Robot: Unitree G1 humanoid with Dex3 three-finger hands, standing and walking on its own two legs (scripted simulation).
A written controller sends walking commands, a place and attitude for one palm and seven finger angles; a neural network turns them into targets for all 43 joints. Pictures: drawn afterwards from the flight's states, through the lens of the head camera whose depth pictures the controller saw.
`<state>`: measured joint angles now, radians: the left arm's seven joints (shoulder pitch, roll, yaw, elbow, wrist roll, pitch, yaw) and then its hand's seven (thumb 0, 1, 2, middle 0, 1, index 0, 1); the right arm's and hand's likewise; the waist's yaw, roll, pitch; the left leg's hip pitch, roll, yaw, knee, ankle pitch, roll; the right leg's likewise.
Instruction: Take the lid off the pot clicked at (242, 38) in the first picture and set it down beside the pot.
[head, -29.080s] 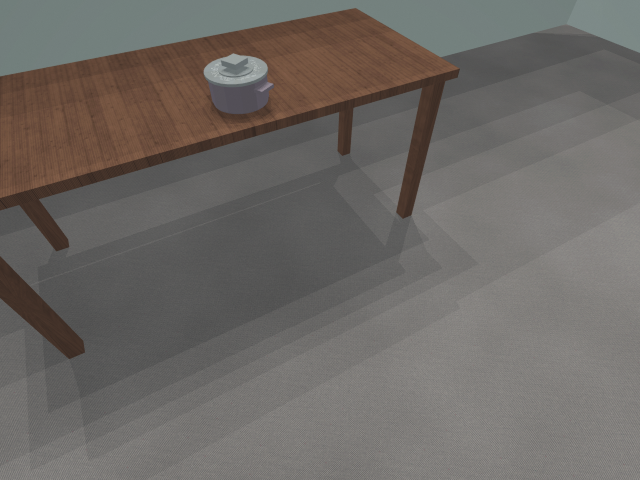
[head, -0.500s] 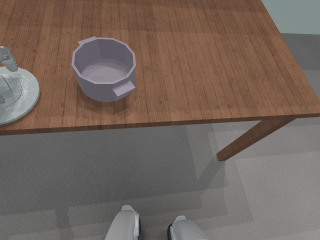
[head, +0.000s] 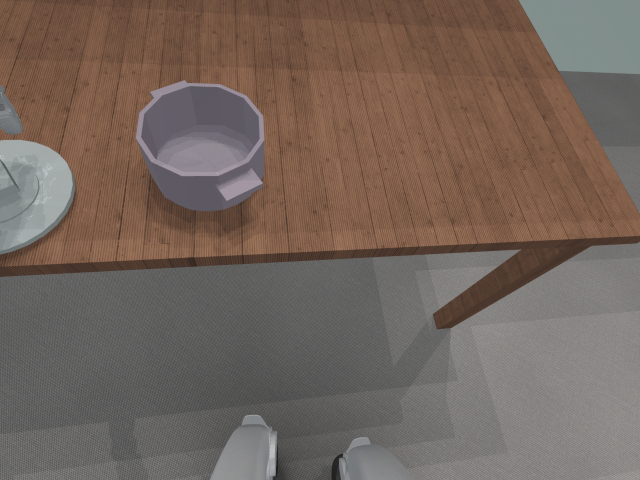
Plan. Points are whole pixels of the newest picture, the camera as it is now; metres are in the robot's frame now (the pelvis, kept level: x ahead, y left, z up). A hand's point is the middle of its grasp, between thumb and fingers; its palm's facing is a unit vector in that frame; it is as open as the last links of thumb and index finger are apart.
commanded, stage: raise the empty hand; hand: left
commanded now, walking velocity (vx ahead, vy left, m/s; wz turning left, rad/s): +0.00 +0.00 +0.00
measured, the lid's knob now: out of the picture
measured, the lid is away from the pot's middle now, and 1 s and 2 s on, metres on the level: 0.26 0.26 0.26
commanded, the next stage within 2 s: draw the hand back to the body in 1.06 s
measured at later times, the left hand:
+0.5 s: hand out of the picture +0.46 +0.38 +0.11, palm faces -0.41 -0.16 -0.90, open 11.0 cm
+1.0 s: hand out of the picture +0.45 +0.39 +0.16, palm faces -0.37 -0.17 -0.92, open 11.0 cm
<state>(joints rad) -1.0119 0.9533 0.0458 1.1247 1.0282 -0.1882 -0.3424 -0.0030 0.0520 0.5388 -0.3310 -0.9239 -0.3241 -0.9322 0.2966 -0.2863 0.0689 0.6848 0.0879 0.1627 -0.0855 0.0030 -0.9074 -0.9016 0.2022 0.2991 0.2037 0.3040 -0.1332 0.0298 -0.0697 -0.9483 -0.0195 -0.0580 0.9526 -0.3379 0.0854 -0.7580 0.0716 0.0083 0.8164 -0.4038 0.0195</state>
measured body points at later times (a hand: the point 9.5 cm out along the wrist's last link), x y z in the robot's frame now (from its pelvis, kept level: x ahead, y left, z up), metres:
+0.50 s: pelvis +0.02 -0.01 +0.01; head +0.13 +0.02 +0.44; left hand +0.48 +0.38 +0.16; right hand +0.04 -0.29 -0.10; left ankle +0.06 +0.05 -0.68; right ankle -0.01 -0.17 -0.68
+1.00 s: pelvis +0.01 -0.01 +0.02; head +0.11 +0.02 +0.46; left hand +0.47 +0.39 +0.21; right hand +0.06 -0.29 -0.09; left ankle +0.06 +0.05 -0.68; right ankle -0.01 -0.17 -0.68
